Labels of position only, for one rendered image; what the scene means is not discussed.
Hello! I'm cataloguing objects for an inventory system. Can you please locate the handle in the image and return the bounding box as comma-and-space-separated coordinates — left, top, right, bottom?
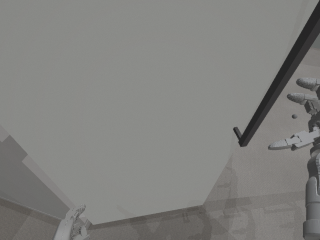
233, 0, 320, 147

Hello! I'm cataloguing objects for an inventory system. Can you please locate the robot right hand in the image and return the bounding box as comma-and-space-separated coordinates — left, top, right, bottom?
268, 77, 320, 151

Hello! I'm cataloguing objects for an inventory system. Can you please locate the robot left hand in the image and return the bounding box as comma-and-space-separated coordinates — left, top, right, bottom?
52, 204, 90, 240

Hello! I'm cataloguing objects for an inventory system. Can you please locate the fridge door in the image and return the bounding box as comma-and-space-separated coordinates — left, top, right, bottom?
0, 0, 319, 225

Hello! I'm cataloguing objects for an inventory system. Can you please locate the robot right forearm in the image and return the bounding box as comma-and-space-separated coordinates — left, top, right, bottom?
303, 143, 320, 240

